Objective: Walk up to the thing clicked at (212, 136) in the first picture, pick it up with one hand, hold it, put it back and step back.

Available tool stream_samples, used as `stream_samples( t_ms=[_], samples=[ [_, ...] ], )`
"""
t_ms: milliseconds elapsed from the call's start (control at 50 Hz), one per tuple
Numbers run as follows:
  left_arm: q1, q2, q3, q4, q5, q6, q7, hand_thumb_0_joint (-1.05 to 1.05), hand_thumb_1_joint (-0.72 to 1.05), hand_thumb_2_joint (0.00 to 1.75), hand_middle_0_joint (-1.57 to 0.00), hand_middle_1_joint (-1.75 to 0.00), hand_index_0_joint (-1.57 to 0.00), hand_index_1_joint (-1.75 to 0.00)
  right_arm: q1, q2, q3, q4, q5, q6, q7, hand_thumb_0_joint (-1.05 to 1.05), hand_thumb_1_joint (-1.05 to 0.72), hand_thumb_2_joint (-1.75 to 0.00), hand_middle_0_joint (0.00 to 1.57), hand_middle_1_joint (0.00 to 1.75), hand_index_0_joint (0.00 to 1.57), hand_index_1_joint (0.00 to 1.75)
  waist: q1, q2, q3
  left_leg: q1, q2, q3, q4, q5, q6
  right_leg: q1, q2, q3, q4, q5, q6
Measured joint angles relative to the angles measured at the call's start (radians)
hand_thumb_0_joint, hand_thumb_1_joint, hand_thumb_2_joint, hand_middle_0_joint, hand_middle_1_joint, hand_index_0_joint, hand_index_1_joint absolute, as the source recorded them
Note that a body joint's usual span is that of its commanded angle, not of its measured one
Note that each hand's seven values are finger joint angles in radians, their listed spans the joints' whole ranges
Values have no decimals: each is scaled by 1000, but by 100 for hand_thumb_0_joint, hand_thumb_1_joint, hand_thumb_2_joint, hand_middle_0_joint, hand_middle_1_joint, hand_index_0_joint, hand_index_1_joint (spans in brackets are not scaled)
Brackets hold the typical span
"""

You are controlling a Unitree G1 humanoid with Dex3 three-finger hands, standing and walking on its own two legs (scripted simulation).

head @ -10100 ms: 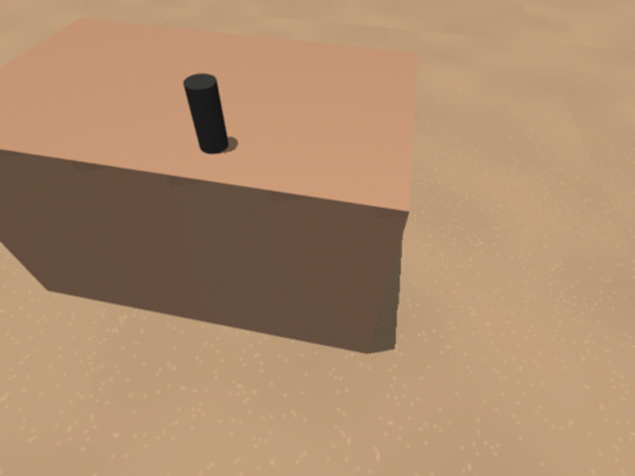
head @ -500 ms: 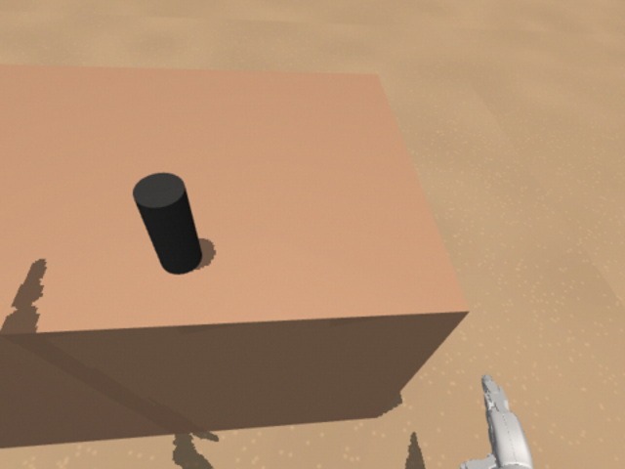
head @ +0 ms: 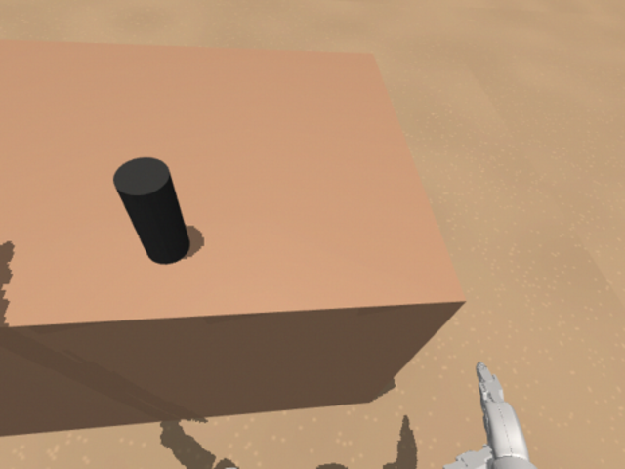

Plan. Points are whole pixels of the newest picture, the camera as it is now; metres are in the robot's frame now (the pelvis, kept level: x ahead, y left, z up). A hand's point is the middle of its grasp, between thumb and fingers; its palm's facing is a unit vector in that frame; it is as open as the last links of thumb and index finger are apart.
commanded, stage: go down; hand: left
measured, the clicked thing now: (156, 215) +0.46 +0.20 +0.03
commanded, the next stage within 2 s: approach in 0.80 s
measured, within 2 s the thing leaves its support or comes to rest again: neither
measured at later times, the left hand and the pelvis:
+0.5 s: hand out of the picture +0.36 +0.39 +0.12, palm faces +0.16 -0.99 +0.01, open 17.7 cm; pelvis +0.01 +0.01 -0.01, yaw +0 degrees
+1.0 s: hand out of the picture +0.35 +0.39 +0.12, palm faces +0.15 -0.99 +0.02, open 17.5 cm; pelvis +0.00 +0.01 -0.01, yaw +0 degrees
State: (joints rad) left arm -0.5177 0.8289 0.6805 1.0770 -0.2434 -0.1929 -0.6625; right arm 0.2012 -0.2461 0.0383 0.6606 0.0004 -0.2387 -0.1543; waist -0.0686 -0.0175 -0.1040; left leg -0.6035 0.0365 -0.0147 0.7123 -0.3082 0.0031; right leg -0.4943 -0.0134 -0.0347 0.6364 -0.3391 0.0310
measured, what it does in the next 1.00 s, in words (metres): stands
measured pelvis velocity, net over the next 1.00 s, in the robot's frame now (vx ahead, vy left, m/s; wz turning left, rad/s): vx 0.00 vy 0.01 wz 0.00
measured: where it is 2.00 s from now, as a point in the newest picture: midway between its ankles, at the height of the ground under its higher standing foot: outside the picture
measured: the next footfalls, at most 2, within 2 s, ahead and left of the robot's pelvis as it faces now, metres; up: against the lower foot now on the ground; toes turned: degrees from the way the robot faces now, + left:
none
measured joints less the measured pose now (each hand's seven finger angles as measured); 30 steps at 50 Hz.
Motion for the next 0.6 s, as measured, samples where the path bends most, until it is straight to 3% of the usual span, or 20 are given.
stream_samples(
  t_ms=[260,600],
  samples=[
    [-15,21,2,-1,5,23,-5,-2,-61,6,-5,-4,-4,-5,30,-8,6,-61,4,3,-5,-1,53,-6,5,5,5,6,-8,5,-22,-49,3,-2,50,-27,1,-46,3,0,44,-24,1],
    [64,-25,1,-95,-10,58,-9,-2,-58,6,-4,-4,-4,-5,55,-2,1,-74,13,3,-9,-1,53,-6,5,5,5,6,18,8,-33,-22,-5,3,55,-45,7,-18,-6,4,46,-40,8]
  ],
)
